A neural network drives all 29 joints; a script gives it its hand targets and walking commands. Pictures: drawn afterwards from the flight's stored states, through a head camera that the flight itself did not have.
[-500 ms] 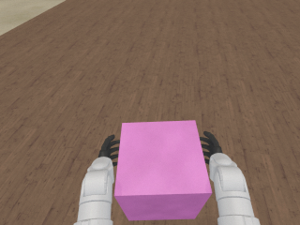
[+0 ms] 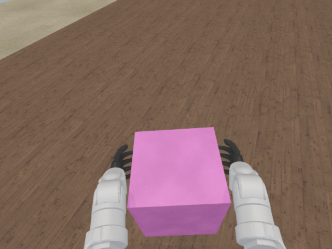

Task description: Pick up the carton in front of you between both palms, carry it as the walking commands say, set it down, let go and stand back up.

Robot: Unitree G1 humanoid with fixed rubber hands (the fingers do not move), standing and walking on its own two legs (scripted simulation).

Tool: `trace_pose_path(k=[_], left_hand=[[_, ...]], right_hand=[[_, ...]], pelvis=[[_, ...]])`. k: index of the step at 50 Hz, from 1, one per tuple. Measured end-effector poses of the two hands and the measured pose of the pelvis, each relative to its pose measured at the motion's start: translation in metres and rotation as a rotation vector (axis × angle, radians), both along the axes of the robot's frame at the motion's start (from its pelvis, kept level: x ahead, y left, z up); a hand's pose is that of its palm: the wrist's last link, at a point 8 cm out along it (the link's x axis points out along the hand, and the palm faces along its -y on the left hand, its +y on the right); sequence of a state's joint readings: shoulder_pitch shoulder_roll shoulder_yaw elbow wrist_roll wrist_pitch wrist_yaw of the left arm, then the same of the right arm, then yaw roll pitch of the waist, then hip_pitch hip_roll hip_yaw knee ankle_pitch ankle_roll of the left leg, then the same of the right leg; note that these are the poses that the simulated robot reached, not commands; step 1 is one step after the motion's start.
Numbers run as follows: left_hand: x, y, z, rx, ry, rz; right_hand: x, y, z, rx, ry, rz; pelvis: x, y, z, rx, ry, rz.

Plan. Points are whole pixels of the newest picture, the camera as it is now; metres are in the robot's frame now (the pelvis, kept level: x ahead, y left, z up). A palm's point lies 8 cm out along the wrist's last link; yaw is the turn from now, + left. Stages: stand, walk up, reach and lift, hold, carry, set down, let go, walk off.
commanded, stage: set down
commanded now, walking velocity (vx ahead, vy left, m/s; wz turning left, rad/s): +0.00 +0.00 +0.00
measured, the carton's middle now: (177, 185) +0.30 +0.00 -0.04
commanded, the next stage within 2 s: none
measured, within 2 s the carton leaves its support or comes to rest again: neither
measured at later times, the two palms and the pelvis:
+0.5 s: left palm (139, 187) +0.36 +0.14 -0.16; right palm (227, 192) +0.33 -0.16 -0.16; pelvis -0.04 -0.01 -0.08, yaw +1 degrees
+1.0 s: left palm (152, 192) +0.41 +0.11 -0.30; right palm (227, 199) +0.37 -0.19 -0.29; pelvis -0.05 +0.01 -0.21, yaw +2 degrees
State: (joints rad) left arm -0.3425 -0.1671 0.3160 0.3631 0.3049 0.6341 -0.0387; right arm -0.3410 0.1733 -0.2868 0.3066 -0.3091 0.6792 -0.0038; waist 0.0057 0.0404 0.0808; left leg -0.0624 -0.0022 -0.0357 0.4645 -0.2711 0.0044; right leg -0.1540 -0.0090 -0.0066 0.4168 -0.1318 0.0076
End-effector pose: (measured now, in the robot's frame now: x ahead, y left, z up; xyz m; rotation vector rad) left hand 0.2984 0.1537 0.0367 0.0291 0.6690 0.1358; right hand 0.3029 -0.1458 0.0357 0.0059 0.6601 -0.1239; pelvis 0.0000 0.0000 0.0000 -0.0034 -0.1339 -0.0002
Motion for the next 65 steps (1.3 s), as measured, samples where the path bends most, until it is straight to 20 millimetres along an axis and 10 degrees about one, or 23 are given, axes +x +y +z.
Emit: trace_pose_path(k=[9, 17, 25, 65], left_hand=[[0.030, -0.012, -0.031, 0.010, 0.024, -0.034], [0.045, -0.018, -0.110, 0.040, 0.040, -0.090], [0.059, -0.017, -0.192, 0.013, 0.003, -0.097], [0.132, -0.065, -0.428, -0.026, 0.033, -0.163]], right_hand=[[0.022, -0.012, -0.032, 0.023, 0.021, -0.046], [0.025, -0.018, -0.113, -0.006, 0.037, -0.061], [0.030, -0.016, -0.196, 0.007, -0.004, -0.102], [0.077, -0.060, -0.427, 0.004, 0.024, -0.197]], pelvis=[[-0.012, -0.019, -0.014, 0.000, 0.082, 0.010], [-0.025, -0.022, -0.037, 0.012, 0.307, 0.007], [-0.035, -0.014, -0.082, 0.015, 0.575, 0.012], [-0.066, 0.006, -0.284, 0.010, 0.961, 0.034]])
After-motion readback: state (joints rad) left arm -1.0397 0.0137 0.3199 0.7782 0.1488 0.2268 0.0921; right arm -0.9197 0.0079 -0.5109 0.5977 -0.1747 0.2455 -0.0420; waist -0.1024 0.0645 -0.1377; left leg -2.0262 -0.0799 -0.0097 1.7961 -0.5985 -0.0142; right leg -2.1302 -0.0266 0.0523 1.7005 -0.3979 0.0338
